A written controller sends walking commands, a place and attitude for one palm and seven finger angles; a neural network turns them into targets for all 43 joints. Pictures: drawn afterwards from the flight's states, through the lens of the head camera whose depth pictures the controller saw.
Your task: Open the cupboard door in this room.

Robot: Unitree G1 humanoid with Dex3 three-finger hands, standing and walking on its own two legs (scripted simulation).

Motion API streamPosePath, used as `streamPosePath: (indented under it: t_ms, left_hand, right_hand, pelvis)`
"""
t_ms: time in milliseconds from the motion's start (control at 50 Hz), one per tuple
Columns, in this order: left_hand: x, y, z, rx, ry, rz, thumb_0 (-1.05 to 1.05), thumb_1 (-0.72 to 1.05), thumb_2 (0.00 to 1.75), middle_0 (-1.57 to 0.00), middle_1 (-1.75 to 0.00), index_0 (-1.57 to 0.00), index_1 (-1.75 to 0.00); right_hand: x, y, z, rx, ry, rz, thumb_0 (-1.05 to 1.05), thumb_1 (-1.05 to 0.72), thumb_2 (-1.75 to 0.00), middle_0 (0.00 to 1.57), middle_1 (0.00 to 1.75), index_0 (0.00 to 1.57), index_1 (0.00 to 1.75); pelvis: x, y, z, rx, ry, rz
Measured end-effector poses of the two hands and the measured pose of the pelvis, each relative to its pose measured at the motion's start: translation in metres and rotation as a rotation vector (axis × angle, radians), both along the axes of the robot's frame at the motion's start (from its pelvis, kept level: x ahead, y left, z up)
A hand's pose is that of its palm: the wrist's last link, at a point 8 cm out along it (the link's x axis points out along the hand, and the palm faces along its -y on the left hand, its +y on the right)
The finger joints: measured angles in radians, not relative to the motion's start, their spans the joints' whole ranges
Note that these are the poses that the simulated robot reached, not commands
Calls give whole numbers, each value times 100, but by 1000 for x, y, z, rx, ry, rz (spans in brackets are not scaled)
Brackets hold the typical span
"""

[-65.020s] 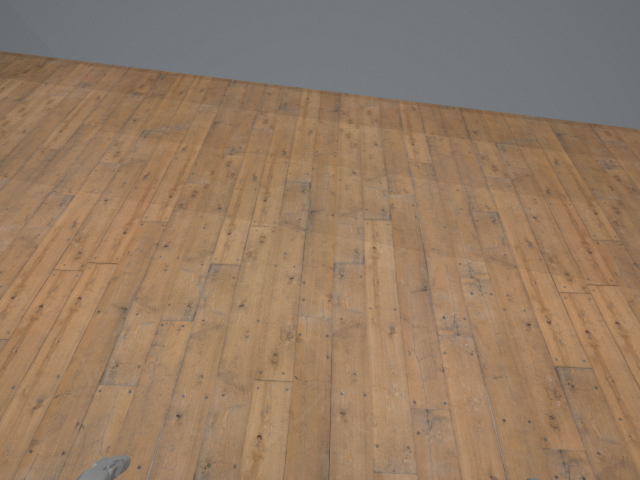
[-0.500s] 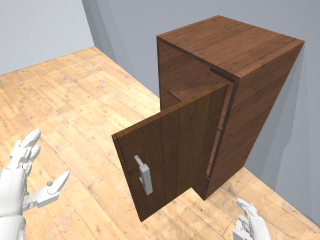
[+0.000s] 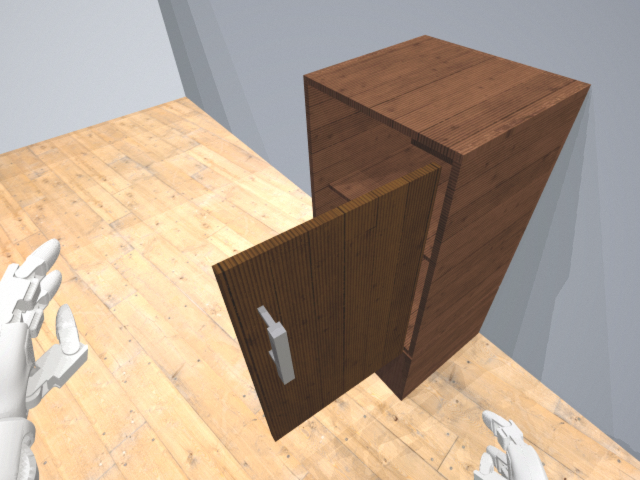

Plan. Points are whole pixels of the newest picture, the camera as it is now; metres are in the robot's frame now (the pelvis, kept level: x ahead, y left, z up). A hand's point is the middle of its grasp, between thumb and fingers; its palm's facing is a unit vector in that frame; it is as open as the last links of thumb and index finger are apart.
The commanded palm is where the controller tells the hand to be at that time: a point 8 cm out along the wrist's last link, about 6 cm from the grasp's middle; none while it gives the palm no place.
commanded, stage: draw the hand back to the body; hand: left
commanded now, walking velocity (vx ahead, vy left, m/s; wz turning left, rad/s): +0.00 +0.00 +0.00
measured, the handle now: (275, 345) +0.32 +0.12 -0.05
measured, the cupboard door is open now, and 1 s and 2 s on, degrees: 87 87 87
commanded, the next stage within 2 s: step back with the hand held close in 0.02 s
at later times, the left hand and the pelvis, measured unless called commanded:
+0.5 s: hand (66, 367) +0.17 +0.27 +0.15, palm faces +0.35 -0.78 -0.52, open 7.4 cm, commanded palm +0.11 +0.31 +0.17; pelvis -0.04 +0.01 +0.00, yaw -1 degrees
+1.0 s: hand out of the picture +0.10 +0.30 +0.15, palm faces +0.45 -0.74 -0.49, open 7.4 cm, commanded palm +0.03 +0.34 +0.17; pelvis -0.10 +0.03 -0.02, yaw +2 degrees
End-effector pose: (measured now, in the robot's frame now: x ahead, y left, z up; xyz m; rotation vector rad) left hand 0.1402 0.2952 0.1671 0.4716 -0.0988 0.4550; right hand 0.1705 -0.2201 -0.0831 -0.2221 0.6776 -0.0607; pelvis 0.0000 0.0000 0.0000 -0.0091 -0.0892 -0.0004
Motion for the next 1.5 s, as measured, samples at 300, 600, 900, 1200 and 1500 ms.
streamPosePath:
  t_ms: [300, 600, 900, 1200, 1500]
  left_hand:
    - [2, 1, 12, 83, -33, -34, 1, 89, 90, -21, -30, -21, -30]
    - [-29, 16, 6, 130, 3, -87, 1, 89, 90, -21, -30, -21, -30]
    - [-72, 31, 1, 134, -116, -79, 1, 89, 90, -21, -30, -21, -30]
    - [-95, 19, 3, 140, -82, -119, 1, 89, 90, -21, -30, -21, -30]
    - [-161, 18, 3, 161, -46, -108, 1, 89, 90, -21, -30, -21, -30]
  right_hand:
    - [-11, -13, 3, -8, 6, -51, 1, -90, -90, 20, 30, 21, 30]
    - [-61, -11, 2, -57, 59, -140, 1, -90, -90, 20, 30, 20, 30]
    - [-105, 10, -3, -91, 44, -98, 1, -90, -90, 21, 30, 21, 30]
    - [-115, 20, -3, -45, 46, -21, 1, -90, -90, 21, 30, 21, 30]
    - [-185, -14, 8, -133, 73, -106, 1, -90, -90, 20, 30, 21, 30]
  pelvis:
    - [-15, -2, -1, -8, 61, -2]
    - [-51, 17, -6, 7, 91, -15]
    - [-92, 32, -19, -18, 84, -5]
    - [-131, 19, -13, -4, 132, -13]
    - [-193, 14, -11, -15, 164, 37]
